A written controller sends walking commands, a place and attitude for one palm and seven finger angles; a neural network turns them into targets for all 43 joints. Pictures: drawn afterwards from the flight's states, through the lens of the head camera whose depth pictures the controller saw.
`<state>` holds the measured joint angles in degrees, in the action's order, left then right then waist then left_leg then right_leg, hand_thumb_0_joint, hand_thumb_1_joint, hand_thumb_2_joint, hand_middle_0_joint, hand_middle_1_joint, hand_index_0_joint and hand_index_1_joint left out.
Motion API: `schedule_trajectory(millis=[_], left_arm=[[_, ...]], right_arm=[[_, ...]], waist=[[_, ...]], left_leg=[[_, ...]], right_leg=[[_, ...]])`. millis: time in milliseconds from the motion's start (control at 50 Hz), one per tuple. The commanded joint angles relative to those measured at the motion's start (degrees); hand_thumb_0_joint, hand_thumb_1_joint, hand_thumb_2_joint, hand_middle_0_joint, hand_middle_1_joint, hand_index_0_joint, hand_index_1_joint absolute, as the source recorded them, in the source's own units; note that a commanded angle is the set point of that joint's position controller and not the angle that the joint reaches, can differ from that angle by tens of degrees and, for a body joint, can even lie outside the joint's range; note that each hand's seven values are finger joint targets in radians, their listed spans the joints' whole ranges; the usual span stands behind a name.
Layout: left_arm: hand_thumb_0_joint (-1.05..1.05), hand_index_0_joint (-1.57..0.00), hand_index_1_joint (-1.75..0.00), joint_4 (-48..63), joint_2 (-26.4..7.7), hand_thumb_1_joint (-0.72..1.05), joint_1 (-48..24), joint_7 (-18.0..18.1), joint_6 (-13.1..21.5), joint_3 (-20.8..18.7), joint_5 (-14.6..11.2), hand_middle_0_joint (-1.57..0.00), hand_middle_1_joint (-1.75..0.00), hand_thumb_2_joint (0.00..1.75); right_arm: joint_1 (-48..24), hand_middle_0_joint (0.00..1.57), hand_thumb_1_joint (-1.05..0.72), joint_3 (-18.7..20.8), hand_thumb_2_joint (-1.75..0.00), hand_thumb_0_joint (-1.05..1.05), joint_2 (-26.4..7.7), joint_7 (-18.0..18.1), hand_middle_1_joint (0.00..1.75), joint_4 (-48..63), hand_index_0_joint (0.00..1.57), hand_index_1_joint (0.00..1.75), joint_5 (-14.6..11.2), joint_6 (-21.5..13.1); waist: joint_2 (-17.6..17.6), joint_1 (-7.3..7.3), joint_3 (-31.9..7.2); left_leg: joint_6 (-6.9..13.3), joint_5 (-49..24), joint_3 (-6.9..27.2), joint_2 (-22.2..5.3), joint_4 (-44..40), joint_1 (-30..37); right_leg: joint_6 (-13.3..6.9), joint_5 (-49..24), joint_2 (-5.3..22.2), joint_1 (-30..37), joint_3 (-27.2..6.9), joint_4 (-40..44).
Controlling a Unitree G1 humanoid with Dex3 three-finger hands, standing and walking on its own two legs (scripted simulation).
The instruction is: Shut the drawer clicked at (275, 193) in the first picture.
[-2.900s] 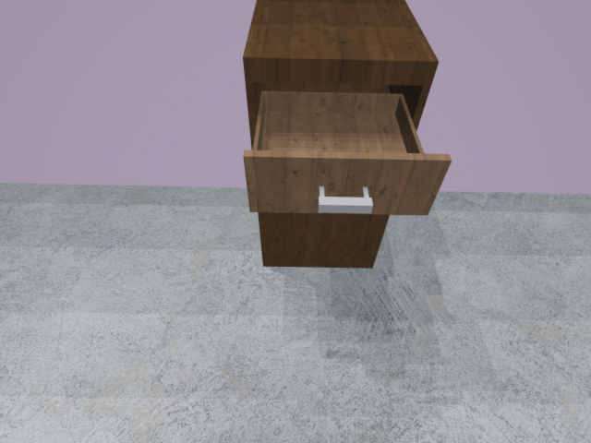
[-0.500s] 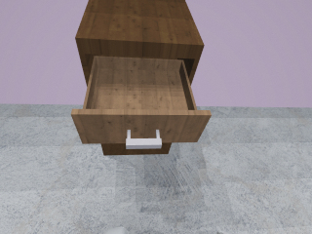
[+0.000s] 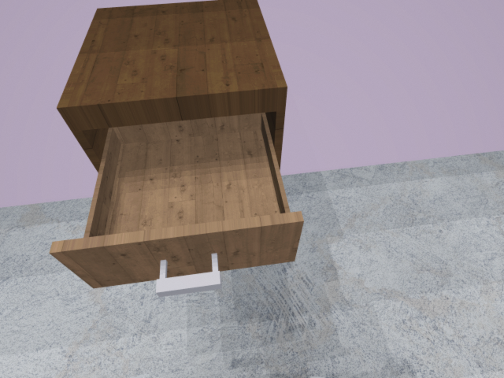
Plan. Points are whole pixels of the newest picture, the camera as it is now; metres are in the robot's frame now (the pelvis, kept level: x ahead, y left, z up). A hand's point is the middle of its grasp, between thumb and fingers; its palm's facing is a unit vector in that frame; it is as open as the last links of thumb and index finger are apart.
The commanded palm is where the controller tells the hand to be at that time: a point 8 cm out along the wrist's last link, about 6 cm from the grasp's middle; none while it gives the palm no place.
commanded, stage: come to a stop and stand still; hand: left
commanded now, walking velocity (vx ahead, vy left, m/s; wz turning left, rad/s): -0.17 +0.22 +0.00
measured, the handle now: (189, 272) +0.29 +0.12 -0.04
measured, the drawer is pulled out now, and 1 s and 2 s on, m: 0.28 0.28 0.28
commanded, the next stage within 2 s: look again from close up in 1.50 s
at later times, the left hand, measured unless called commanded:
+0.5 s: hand out of the picture -0.04 +0.28 -0.16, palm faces +0.06 -0.97 -0.25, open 7.4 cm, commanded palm none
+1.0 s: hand out of the picture -0.03 +0.22 -0.15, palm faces +0.01 -0.97 -0.25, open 7.2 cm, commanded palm none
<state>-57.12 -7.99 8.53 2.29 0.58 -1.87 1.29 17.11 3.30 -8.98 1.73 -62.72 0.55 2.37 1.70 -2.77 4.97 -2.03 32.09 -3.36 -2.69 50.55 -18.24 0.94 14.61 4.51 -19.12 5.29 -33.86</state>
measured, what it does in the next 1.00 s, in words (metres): steps on the spot: left foot, then right foot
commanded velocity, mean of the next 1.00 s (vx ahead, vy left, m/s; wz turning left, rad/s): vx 0.07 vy -0.07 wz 0.00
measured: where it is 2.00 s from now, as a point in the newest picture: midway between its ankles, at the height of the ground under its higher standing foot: outside the picture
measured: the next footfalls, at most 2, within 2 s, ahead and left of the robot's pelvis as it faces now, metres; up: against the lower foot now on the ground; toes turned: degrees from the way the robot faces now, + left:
left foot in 0.26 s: -0.02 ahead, +0.13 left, +0.00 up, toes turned +1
right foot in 0.86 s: -0.02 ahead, -0.06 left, +0.00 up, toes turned -1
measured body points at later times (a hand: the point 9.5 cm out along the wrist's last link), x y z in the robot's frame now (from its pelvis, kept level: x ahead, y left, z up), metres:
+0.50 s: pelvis -0.06 +0.08 +0.00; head -0.09 +0.08 +0.45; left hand -0.05 +0.33 -0.14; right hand -0.02 -0.15 -0.14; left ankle -0.05 +0.13 -0.73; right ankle -0.08 -0.04 -0.62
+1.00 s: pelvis -0.07 +0.04 +0.01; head -0.09 +0.01 +0.46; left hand -0.03 +0.27 -0.13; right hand -0.11 -0.19 -0.16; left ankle -0.06 +0.13 -0.72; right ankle -0.06 -0.06 -0.73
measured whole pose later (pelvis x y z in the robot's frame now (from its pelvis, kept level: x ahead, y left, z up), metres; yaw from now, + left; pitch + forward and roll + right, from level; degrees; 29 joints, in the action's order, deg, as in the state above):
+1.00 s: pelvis -0.07 +0.04 +0.01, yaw -1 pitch +0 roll +1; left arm -55.9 -7.9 18.5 2.1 -1.1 -0.6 1.1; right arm 23.6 1.1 -11.2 0.9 -59.8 1.6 1.9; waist 3.1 -2.0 -3.6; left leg 1.8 19.7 -3.0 1.9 31.6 -15.7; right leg -2.6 16.2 -1.4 -15.2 0.6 -31.0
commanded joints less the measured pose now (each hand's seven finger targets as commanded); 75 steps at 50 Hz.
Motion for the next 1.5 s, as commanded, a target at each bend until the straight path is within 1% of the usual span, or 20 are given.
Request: schedule_trajectory(millis=[0,80,180,200,220,240,260,280,300,340,400,600,700,800,840,900,980,1100,1220,1480], left_arm=[[0.00,-0.20,-0.30,1.41,-11.11,0.90,6.22,1.24,-0.53,-2.83,0.49,-0.20,-0.30,0.90],[0.00,-0.20,-0.30,3.47,-12.14,0.90,3.57,1.59,-1.25,-3.08,0.73,-0.20,-0.30,0.90],[0.00,-0.20,-0.30,5.31,-13.32,0.90,1.67,1.12,-2.12,-3.25,1.44,-0.20,-0.30,0.90],[0.00,-0.20,-0.30,5.14,-14.25,0.90,0.94,3.34,-1.09,-2.37,0.53,-0.20,-0.30,0.90],[0.00,-0.20,-0.30,6.64,-11.78,0.90,3.42,2.97,-1.84,-1.54,-0.34,-0.20,-0.30,0.90],[0.00,-0.20,-0.30,6.09,-7.20,0.90,5.50,1.69,-2.75,-0.34,-0.80,-0.20,-0.30,0.90],[0.00,-0.20,-0.30,5.61,-7.04,0.90,6.40,1.02,-3.42,-0.07,-0.52,-0.20,-0.30,0.90],[0.00,-0.20,-0.30,6.27,-6.89,0.90,7.30,0.39,-3.77,-0.32,-0.04,-0.20,-0.30,0.90],[0.00,-0.20,-0.30,5.41,-6.84,0.90,3.50,-0.03,-4.18,-0.27,0.97,-0.20,-0.30,0.90],[0.00,-0.20,-0.30,5.44,-8.05,0.90,5.11,-0.98,-3.60,-0.98,1.18,-0.20,-0.30,0.90],[0.00,-0.20,-0.30,5.47,-7.78,0.90,8.17,-1.59,-3.18,-1.05,1.32,-0.20,-0.30,0.90],[0.00,-0.20,-0.30,7.89,-7.74,0.90,10.17,-2.83,-3.26,-1.30,1.61,-0.20,-0.30,0.90],[0.00,-0.20,-0.30,7.38,-5.49,0.90,8.52,-2.67,-2.54,-0.19,1.08,-0.20,-0.30,0.90],[0.00,-0.20,-0.30,4.29,-4.17,0.90,13.63,-1.52,-1.76,-0.07,0.66,-0.20,-0.30,0.90],[0.00,-0.20,-0.30,3.39,-5.36,0.90,15.10,-0.73,-1.34,-0.21,0.67,-0.20,-0.30,0.90],[0.00,-0.20,-0.30,3.95,-8.79,0.90,12.00,-0.27,-0.80,-0.44,-0.01,-0.20,-0.30,0.90],[0.00,-0.20,-0.30,4.42,-6.88,0.90,8.94,-0.13,-0.21,-0.12,-0.51,-0.20,-0.30,0.90],[0.00,-0.20,-0.30,2.33,-5.24,0.90,11.54,-0.66,0.31,0.70,-0.80,-0.20,-0.30,0.90],[0.00,-0.20,-0.30,0.24,-5.41,0.90,11.71,-0.36,1.24,1.14,-0.99,-0.20,-0.30,0.90],[0.00,-0.20,-0.30,-2.27,-6.35,0.90,11.33,-0.16,0.84,1.42,-1.07,-0.20,-0.30,0.90]], right_arm=[[2.05,0.20,-0.90,1.42,-0.90,0.00,-3.92,0.36,0.30,3.11,0.20,0.30,0.03,0.43],[1.29,0.20,-0.90,1.42,-0.90,0.00,-3.33,-0.47,0.30,3.74,0.20,0.30,0.08,1.32],[3.39,0.20,-0.90,0.82,-0.90,0.00,-2.07,-1.05,0.30,4.07,0.20,0.30,-0.28,-0.28],[6.35,0.20,-0.90,1.27,-0.90,0.00,-6.99,-1.13,0.30,8.32,0.20,0.30,-0.80,-2.38],[4.72,0.20,-0.90,0.39,-0.90,0.00,-6.16,-1.03,0.30,10.21,0.20,0.30,-0.18,-2.79],[1.02,0.20,-0.90,0.63,-0.90,0.00,-10.32,-0.87,0.30,11.42,0.20,0.30,0.51,-3.05],[-0.74,0.20,-0.90,0.72,-0.90,0.00,-12.95,-0.43,0.30,12.67,0.20,0.30,1.19,-2.36],[-1.16,0.20,-0.90,0.29,-0.90,0.00,-13.09,0.02,0.30,14.24,0.20,0.30,1.85,-2.15],[0.46,0.20,-0.90,0.10,-0.90,0.00,-12.38,0.31,0.30,13.32,0.20,0.30,2.15,-2.74],[0.52,0.20,-0.90,-1.02,-0.90,0.00,-11.39,0.20,0.30,13.66,0.20,0.30,2.00,-2.48],[2.63,0.20,-0.90,-0.99,-0.90,0.00,-11.02,0.03,0.30,13.70,0.20,0.30,1.88,-3.52],[9.15,0.20,-0.90,-0.04,-0.90,0.00,-10.21,1.19,0.30,10.93,0.20,0.30,1.05,-5.17],[8.92,0.20,-0.90,0.24,-0.90,0.00,-10.66,0.15,0.30,9.58,0.20,0.30,1.24,-4.38],[6.59,0.20,-0.90,-0.12,-0.90,0.00,-9.99,-0.40,0.30,8.11,0.20,0.30,0.96,-3.31],[6.27,0.20,-0.90,-0.83,-0.90,0.00,-7.25,-0.57,0.30,7.63,0.20,0.30,0.76,-2.92],[8.13,0.20,-0.90,-1.64,-0.90,0.00,-4.20,-0.57,0.30,6.60,0.20,0.30,0.95,-1.70],[10.88,0.20,-0.90,-2.41,-0.90,0.00,-2.97,-0.39,0.30,4.30,0.20,0.30,0.60,-1.98],[6.50,0.20,-0.90,-3.23,-0.90,0.00,-4.44,0.22,0.30,3.99,0.20,0.30,0.35,-4.17],[6.59,0.20,-0.90,-3.26,-0.90,0.00,-4.82,0.82,0.30,2.64,0.20,0.30,-0.12,-4.68],[3.44,0.20,-0.90,-3.39,-0.90,0.00,-4.83,0.87,0.30,0.35,0.20,0.30,-0.27,-3.82]], waist=[[-15.19,3.50,-7.72],[-12.38,2.59,-8.17],[-15.56,1.82,-8.45],[-3.87,-2.83,-19.65],[6.36,-0.16,-18.51],[22.59,1.55,-12.52],[23.39,1.93,-8.06],[15.23,2.80,-5.41],[16.71,0.71,-0.34],[5.20,2.27,6.15],[-3.44,3.43,7.02],[1.49,1.08,-5.19],[3.99,-0.21,-4.48],[0.90,2.81,-3.55],[-4.33,3.52,-1.78],[-11.21,1.23,0.17],[-8.16,-0.24,2.01],[3.33,2.81,0.96],[-3.30,2.11,-7.10],[-2.25,2.31,-2.49]], left_leg=[[-1.16,0.34,3.90,1.44,18.73,-9.43],[-1.89,-4.06,3.18,1.75,14.85,-6.58],[-0.46,-8.53,-0.58,2.24,-8.66,4.97],[-1.30,-11.17,-2.95,1.95,-20.26,4.60],[-0.03,-16.58,0.67,0.02,-29.65,7.67],[3.33,-22.04,12.87,-7.85,-33.56,8.02],[7.74,-23.78,17.48,-12.53,-33.59,3.79],[10.24,-19.01,15.94,-14.49,-34.79,1.75],[7.22,-18.12,20.33,-13.25,-37.23,-0.21],[8.00,-8.08,19.23,-13.86,-37.71,-4.38],[10.31,-3.83,18.93,-13.98,-39.19,-3.12],[11.78,-9.67,18.08,-13.27,-38.02,12.18],[11.97,-6.16,16.10,-11.29,-39.00,7.56],[9.13,2.73,13.58,-8.26,-35.85,-3.40],[6.40,4.37,9.33,-3.30,-30.84,-10.05],[3.32,-5.53,1.40,3.36,-18.54,-2.93],[3.98,-15.18,4.48,2.44,-24.16,4.48],[5.20,-22.76,9.70,-1.82,-30.57,2.37],[4.35,-34.04,7.13,-2.13,-27.21,8.97],[3.83,-29.22,6.62,-1.94,-30.00,9.76]], right_leg=[[-12.94,-58.14,17.12,12.34,-12.28,8.18],[-11.74,-40.50,15.58,7.66,-8.76,9.91],[-9.37,-14.63,13.08,1.04,-9.84,9.86],[-6.50,-36.96,12.32,16.44,-10.94,-0.47],[-4.06,-13.38,7.16,9.89,-5.39,-6.67],[-0.85,12.00,-0.59,-3.15,-0.85,-10.66],[-0.94,17.31,-3.41,-7.06,-3.09,-17.61],[-1.84,15.47,-3.72,-7.99,-3.65,-22.82],[-1.92,13.22,-5.06,-12.57,-6.21,-29.07],[-2.45,6.62,-4.30,-16.60,-8.64,-37.58],[-2.54,1.80,-4.71,-20.45,-8.69,-44.10],[-1.48,2.79,-3.53,-22.74,-8.90,-32.07],[-2.00,8.70,-3.33,-12.00,-4.25,-13.24],[-2.85,4.31,-5.30,4.46,-3.33,4.67],[-4.51,9.70,-1.42,9.72,-11.25,11.00],[-9.80,30.14,7.52,-2.26,-25.18,22.75],[-8.22,15.06,3.04,-4.48,-18.60,18.79],[-5.38,-3.20,-1.31,4.51,-12.46,11.74],[-5.01,-23.65,0.91,11.38,-11.29,10.07],[-4.39,-21.21,1.23,10.85,-11.25,13.90]])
